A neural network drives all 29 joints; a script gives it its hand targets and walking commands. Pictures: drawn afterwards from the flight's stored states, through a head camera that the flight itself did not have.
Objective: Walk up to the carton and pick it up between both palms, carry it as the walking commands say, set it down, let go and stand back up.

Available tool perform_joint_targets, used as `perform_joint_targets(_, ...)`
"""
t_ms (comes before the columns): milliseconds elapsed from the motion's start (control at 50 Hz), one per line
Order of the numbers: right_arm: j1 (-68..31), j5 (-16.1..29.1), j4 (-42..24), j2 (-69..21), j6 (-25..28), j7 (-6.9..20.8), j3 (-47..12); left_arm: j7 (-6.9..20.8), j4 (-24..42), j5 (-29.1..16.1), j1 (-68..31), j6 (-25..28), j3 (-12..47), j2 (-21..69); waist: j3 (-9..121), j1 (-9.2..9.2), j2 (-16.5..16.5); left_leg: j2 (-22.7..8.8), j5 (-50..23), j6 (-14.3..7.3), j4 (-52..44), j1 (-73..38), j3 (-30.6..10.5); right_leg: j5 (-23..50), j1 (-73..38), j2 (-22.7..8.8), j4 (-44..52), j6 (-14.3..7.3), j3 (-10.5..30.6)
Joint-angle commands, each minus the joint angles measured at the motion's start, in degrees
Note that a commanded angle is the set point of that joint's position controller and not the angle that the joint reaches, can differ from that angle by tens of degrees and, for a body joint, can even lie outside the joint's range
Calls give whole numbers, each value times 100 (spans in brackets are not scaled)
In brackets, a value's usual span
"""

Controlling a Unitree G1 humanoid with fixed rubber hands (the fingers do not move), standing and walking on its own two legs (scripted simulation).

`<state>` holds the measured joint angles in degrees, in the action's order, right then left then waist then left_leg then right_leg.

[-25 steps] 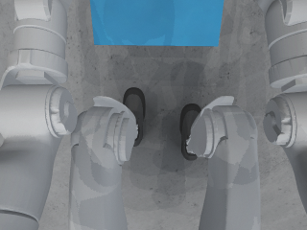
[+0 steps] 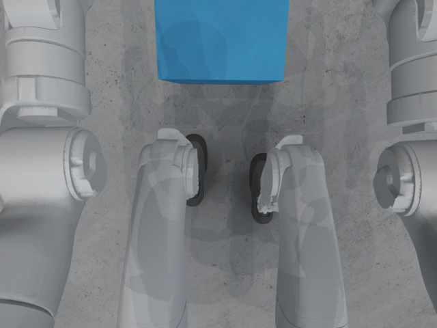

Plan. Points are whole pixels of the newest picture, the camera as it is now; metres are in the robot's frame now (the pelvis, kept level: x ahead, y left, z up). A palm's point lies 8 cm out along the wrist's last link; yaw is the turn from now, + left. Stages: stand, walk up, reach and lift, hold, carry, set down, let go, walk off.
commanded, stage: set down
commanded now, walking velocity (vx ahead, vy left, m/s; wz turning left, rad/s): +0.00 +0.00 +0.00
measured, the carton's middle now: (221, 34) +0.52 +0.03 -0.36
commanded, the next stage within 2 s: let go in 0.56 s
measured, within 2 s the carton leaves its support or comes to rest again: neither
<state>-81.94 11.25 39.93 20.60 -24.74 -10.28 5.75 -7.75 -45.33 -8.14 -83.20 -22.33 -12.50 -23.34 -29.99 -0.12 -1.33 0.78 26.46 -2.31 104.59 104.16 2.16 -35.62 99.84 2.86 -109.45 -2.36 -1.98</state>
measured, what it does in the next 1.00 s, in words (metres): rises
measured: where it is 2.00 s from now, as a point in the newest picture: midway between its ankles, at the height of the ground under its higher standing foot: (227, 191)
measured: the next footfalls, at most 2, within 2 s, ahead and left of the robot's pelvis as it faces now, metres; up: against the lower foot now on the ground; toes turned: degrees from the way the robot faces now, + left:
none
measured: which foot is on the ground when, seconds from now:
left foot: down 0.00-1.00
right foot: down 0.00-1.00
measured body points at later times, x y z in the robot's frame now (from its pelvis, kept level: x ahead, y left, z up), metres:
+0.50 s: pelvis +0.00 +0.00 +0.13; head +0.34 +0.01 +0.41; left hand +0.57 +0.22 +0.04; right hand +0.58 -0.17 +0.05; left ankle +0.15 +0.10 -0.45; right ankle +0.10 -0.10 -0.45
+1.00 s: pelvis +0.03 +0.00 +0.20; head +0.31 +0.01 +0.55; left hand +0.43 +0.25 +0.08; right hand +0.44 -0.21 +0.09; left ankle +0.15 +0.10 -0.45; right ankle +0.10 -0.10 -0.45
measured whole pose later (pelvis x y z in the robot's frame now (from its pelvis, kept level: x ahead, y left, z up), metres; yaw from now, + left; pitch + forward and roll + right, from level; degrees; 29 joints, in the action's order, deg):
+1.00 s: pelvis +0.03 +0.00 +0.20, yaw +0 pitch +13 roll -1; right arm -33.6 7.9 16.5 19.0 -23.6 -5.6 2.9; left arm -0.8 -21.5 -6.7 -35.8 -22.0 -9.6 -19.6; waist -27.1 -0.4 -0.6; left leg 1.6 17.6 -1.6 61.1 56.8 0.3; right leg -24.1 53.0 3.1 -63.9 -1.6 -0.2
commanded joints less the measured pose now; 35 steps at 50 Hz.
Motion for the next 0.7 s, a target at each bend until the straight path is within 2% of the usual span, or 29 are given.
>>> perform_joint_targets(0, -1647, -97, -1622, 1154, 197, 38, 274, 105, 1719, -2, -1190, 105, -241, -1138, 12811, -573, 179, 401, -2821, 111, -1417, -5917, -246, 2452, -3307, 322, 2142, 251, 149)
perform_joint_targets(20, -1631, -30, -1722, 1086, 168, 64, 188, 107, 1710, 3, -1201, 81, -288, -1122, 12913, -686, 79, 417, -2852, 58, -1518, -6144, -266, 2423, -3396, 341, 2230, 287, 178)
perform_joint_targets(40, -1519, -12, -1776, 1108, 177, 99, 230, 112, 1796, 6, -1030, 80, -272, -1119, 12936, -700, 191, 404, -3034, 76, -1663, -6384, -230, 2507, -3415, 354, 2388, 279, 154)
perform_joint_targets(100, -1504, -87, -2313, 1361, 139, 76, 378, 111, 2579, 5, -1073, 69, -331, -1325, 13483, -651, 258, 465, -3512, 116, -1866, -6902, -236, 2972, -3955, 390, 2634, 318, 173)
perform_joint_targets(120, -1502, -129, -2208, 1364, 98, 97, 353, 105, 2351, -31, -1092, 16, -340, -1294, 13369, -608, 184, 445, -3373, 123, -1999, -7015, -262, 2738, -3891, 373, 2801, 325, 172)
perform_joint_targets(140, -1429, -122, -1868, 1314, 68, 130, 376, 148, 2140, -69, -1120, -34, -210, -1157, 13004, -515, 266, 404, -3168, 126, -2129, -7011, -363, 2512, -3618, 368, 2839, 303, 122)
perform_joint_targets(160, -1384, -135, -1974, 1273, 59, 173, 330, 164, 2141, -93, -1006, -66, -172, -1090, 12779, -556, 279, 413, -3244, 114, -2267, -7006, -340, 2621, -3715, 345, 3005, 308, 152)
perform_joint_targets(180, -1426, -91, -2071, 1384, 37, 169, 396, 166, 2392, -62, -1026, -64, -207, -1169, 12935, -505, 328, 378, -3196, 116, -2430, -7136, -364, 2664, -3968, 338, 3156, 289, 215)
perform_joint_targets(200, -1462, -59, -2100, 1283, 22, 169, 344, 180, 2441, -41, -1073, -58, -260, -1242, 12996, -631, 337, 389, -3299, 108, -2562, -7307, -335, 2717, -4141, 337, 3280, 324, 230)
perform_joint_targets(260, -1341, -136, -1723, 1246, -3, 186, 344, 211, 2055, -1, -1150, -77, -252, -1216, 12606, -559, 277, 373, -3066, 98, -2800, -7165, -315, 2579, -4244, 285, 3598, 328, 310)
perform_joint_targets(300, -1595, -200, -2164, 1323, 33, 177, 419, 243, 2147, -57, -1083, -62, -257, -1297, 12892, -587, 157, 376, -3160, 96, -3050, -7392, -387, 2730, -4648, 303, 3749, 374, 254)
perform_joint_targets(320, -1627, -57, -1928, 1217, 6, 215, 363, 258, 1937, -58, -1191, -89, -240, -1247, 12648, -696, 238, 342, -3102, 96, -3250, -7464, -330, 2570, -4607, 255, 3986, 370, 305)
perform_joint_targets(340, -1581, -62, -1665, 1067, -9, 251, 226, 275, 1676, -65, -1169, -84, -212, -1145, 12447, -680, 86, 334, -2955, 62, -3313, -7343, -351, 2477, -4662, 244, 4103, 373, 348)
perform_joint_targets(360, -1574, -158, -1645, 1167, -18, 239, 322, 268, 1715, -11, -1246, -80, -267, -1232, 12468, -631, 23, 353, -2939, 69, -3470, -7414, -315, 2528, -4893, 264, 4212, 404, 294)
perform_joint_targets(380, -1490, -269, -1363, 1284, -2, 266, 438, 279, 1405, -19, -1079, -110, -152, -1131, 12245, -534, 200, 321, -2839, 105, -3600, -7545, -414, 2414, -4683, 274, 4233, 363, 250)
perform_joint_targets(400, -1558, -224, -1252, 1127, -8, 285, 398, 289, 1362, 114, -1165, -89, -353, -1242, 11956, -744, 239, 288, -2620, 133, -3690, -7454, -315, 2117, -4672, 223, 4396, 332, 368)
perform_joint_targets(420, -1465, -219, -1296, 1169, 24, 306, 371, 290, 1346, 35, -1148, -64, -281, -1172, 12092, -607, 96, 280, -2746, 84, -3785, -7699, -361, 2253, -4792, 241, 4519, 372, 314)
perform_joint_targets(440, -1411, -320, -890, 1137, 32, 315, 440, 319, 1096, 75, -1217, -50, -291, -1087, 11714, -557, 139, 287, -2616, 118, -3904, -7445, -354, 2167, -4730, 208, 4674, 368, 338)
perform_joint_targets(460, -1471, -290, -156, 828, 39, 374, 221, 383, 287, 164, -1221, -2, -341, -1033, 10719, -700, -16, 229, -2091, 80, -3970, -6779, -321, 1701, -4387, 113, 4752, 406, 363)
perform_joint_targets(480, -1559, -396, -343, 946, 143, 388, 373, 411, 383, 209, -1207, 79, -374, -937, 10803, -580, -18, 218, -2053, 101, -4092, -6835, -351, 1801, -4608, 136, 4853, 370, 355)
perform_joint_targets(500, -1432, -446, -72, 880, 199, 460, 432, 436, -4, 289, -1015, 106, -363, -783, 10469, -643, 91, 213, -2046, 130, -4209, -6959, -394, 1681, -4320, 122, 4922, 357, 317)
perform_joint_targets(520, -1382, -451, -293, 901, 316, 479, 466, 432, 359, 346, -897, 211, -447, -854, 10552, -633, 118, 232, -2422, 151, -4202, -7167, -362, 2042, -4472, 137, 5008, 350, 356)
perform_joint_targets(540, -1293, -442, -286, 943, 411, 459, 534, 437, 326, 413, -892, 318, -499, -870, 10656, -597, 212, 224, -2505, 140, -4236, -7276, -379, 2111, -4458, 155, 5003, 358, 320)
perform_joint_targets(560, -1239, -496, -290, 808, 479, 478, 455, 458, 406, 426, -976, 408, -424, -855, 10574, -555, 105, 214, -2530, 135, -4259, -7337, -423, 2133, -4373, 147, 5036, 394, 285)
perform_joint_targets(580, -1316, -521, -369, 945, 514, 477, 519, 460, 533, 376, -949, 436, -358, -781, 10832, -430, 161, 204, -2554, 167, -4268, -7519, -422, 2108, -4478, 166, 5033, 350, 272)
perform_joint_targets(600, -1083, -519, -269, 763, 545, 478, 408, 492, 341, 433, -682, 473, -416, -734, 11023, -576, 168, 223, -2832, 153, -4272, -7617, -399, 2321, -4664, 163, 5097, 338, 346)
perform_joint_targets(640, -457, -679, -334, 745, 571, 489, 412, 532, 390, 543, 53, 501, -371, -768, 11445, -510, 124, 227, -3002, 119, -4317, -7973, -409, 2509, -4918, 182, 5081, 364, 293)
perform_joint_targets(660, -171, -640, -527, 560, 528, 467, 282, 569, 661, 587, 181, 497, -230, -751, 12165, -546, 208, 227, -3211, 117, -4303, -8307, -443, 2804, -5315, 199, 5057, 348, 329)
perform_joint_targets(680, 306, -718, -1037, 533, 529, 398, 299, 619, 1005, 589, 767, 470, -110, -763, 12856, -515, 216, 302, -3711, 150, -4274, -8840, -427, 3265, -5730, 245, 5028, 408, 245)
